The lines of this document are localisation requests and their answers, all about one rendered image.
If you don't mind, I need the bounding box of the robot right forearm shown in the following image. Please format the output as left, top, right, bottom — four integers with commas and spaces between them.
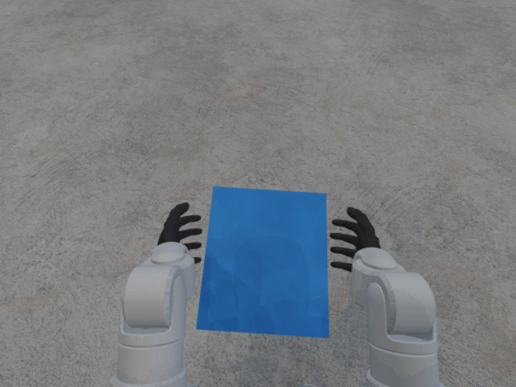
350, 248, 446, 387

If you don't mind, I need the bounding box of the robot right hand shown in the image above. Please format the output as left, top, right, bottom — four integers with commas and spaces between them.
330, 207, 381, 272

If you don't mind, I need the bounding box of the robot left hand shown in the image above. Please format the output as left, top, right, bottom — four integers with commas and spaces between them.
157, 202, 202, 264

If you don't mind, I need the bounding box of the carton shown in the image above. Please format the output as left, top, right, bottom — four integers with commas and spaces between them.
196, 186, 329, 338

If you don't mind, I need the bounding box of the robot left forearm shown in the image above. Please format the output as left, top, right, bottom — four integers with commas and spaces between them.
110, 242, 196, 387

